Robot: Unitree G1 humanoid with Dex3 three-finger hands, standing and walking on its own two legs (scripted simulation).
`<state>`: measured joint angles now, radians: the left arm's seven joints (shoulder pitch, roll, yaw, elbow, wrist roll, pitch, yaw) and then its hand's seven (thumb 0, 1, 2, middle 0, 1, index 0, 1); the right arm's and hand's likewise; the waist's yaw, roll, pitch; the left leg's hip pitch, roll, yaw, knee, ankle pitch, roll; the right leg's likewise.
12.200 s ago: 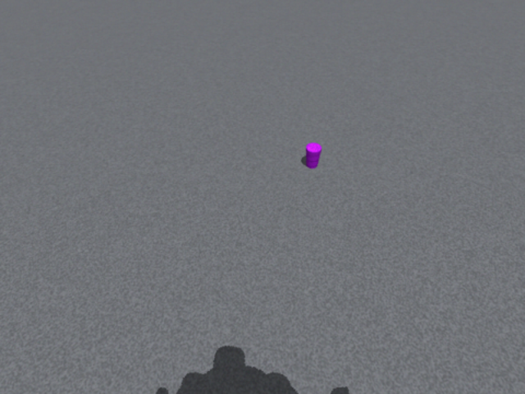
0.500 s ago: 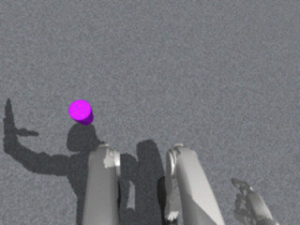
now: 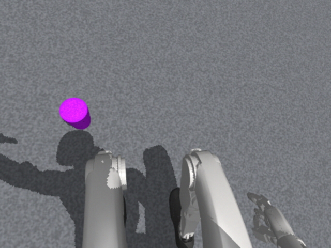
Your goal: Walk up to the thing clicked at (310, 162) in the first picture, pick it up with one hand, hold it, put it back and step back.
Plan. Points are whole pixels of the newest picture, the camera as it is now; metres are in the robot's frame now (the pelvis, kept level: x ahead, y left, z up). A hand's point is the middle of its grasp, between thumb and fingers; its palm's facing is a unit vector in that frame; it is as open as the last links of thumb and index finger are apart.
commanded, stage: go down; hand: left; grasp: from the side
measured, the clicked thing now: (78, 116) +0.48 +0.28 -0.32
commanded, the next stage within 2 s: approach in 0.36 s
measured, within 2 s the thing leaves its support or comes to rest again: neither
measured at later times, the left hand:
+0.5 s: hand out of the picture +0.38 +0.46 +0.00, palm faces +0.30 -0.95 -0.05, open 17.5 cm
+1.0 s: hand (17, 120) +0.41 +0.39 -0.18, palm faces +0.27 -0.96 +0.04, open 17.7 cm
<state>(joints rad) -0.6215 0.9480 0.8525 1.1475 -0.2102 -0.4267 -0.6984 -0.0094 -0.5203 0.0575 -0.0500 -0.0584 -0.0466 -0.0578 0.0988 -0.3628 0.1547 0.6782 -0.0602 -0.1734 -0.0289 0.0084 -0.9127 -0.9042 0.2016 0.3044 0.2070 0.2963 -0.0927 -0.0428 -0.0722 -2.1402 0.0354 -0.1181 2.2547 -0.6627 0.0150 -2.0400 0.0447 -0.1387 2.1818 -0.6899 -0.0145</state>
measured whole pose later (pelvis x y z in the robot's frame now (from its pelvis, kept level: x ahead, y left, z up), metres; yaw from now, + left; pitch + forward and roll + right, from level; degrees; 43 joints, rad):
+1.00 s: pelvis +0.00 +0.01 -0.07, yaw -6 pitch +21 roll -13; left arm -0.64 0.99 0.84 1.36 -0.23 -0.74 -0.61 -0.01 -0.61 0.05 -0.07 -0.07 -0.05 -0.09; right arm -0.06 -0.39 0.35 0.60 -0.21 -0.11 0.02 0.01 -0.91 -0.90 0.20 0.31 0.21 0.30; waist -0.19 -0.20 0.16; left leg -2.24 0.05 -0.23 2.53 -0.70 0.02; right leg -2.10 0.08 -0.24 2.37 -0.68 0.01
